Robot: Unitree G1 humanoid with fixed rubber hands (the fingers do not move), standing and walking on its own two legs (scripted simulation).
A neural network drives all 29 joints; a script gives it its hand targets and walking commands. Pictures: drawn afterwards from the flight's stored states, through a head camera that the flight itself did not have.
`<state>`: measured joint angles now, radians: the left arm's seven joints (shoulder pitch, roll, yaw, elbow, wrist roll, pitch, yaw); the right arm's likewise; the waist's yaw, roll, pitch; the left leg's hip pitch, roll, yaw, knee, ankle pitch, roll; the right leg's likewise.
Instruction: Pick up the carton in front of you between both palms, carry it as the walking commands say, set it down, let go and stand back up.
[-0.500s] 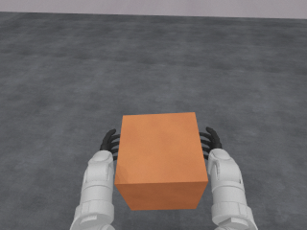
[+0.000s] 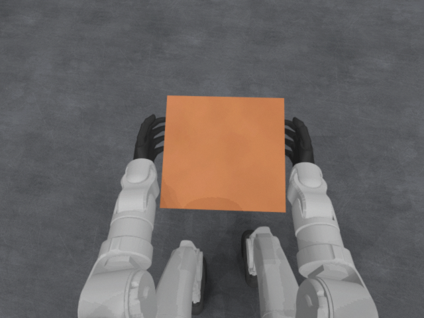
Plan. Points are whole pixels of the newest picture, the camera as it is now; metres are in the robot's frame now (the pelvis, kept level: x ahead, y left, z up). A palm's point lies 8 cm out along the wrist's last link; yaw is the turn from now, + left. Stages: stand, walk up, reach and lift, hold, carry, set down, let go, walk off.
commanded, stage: set down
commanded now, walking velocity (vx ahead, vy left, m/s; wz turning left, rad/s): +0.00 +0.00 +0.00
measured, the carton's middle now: (222, 162) +0.41 -0.02 -0.15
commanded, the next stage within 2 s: none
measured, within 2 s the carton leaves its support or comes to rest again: neither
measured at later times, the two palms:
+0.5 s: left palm (168, 155) +0.45 +0.12 -0.21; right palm (287, 157) +0.43 -0.18 -0.22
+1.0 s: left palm (183, 154) +0.49 +0.10 -0.37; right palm (279, 161) +0.46 -0.19 -0.37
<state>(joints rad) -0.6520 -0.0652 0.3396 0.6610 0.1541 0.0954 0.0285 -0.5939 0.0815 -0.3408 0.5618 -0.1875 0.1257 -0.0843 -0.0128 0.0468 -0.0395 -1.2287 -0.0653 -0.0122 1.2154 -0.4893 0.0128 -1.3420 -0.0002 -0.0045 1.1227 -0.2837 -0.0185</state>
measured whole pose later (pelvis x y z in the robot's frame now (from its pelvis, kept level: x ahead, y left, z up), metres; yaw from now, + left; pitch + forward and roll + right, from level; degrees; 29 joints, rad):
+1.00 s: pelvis -0.04 +0.00 -0.23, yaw +4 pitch +44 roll +2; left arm -1.27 0.12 0.31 0.90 0.07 0.19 0.12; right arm -1.16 -0.10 -0.44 0.74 -0.12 0.23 -0.09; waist -0.08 0.06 0.08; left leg -2.15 -0.11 0.03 2.03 -0.66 0.00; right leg -2.29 -0.01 0.02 1.91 -0.40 0.00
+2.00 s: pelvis -0.04 +0.00 -0.29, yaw +3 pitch +39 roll +0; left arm -1.43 0.16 0.23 1.03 0.10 0.18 0.07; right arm -1.39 -0.31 -0.43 1.09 -0.04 0.15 0.02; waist -0.10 -0.01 0.28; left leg -2.24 -0.13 0.02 2.24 -0.68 0.01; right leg -2.37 -0.03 0.01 2.09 -0.41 0.00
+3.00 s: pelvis -0.04 +0.00 -0.20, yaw +3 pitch +44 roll +2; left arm -1.31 0.31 0.16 0.99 -0.07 0.16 0.09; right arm -1.18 -0.29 -0.30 0.91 0.10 0.12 -0.08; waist -0.10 0.03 0.05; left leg -2.07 -0.10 0.01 1.94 -0.65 0.00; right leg -2.20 0.01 0.02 1.82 -0.39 0.00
